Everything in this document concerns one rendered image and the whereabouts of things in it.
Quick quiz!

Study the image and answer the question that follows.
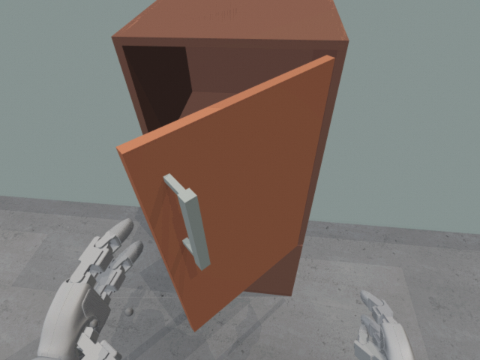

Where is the robot left hand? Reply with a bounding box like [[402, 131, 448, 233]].
[[37, 218, 143, 360]]

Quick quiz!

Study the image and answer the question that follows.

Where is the cupboard door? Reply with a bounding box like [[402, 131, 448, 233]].
[[116, 55, 335, 332]]

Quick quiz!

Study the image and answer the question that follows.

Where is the robot right hand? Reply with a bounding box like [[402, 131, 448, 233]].
[[354, 290, 416, 360]]

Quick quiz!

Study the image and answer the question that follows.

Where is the handle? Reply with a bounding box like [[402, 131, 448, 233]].
[[163, 173, 211, 271]]

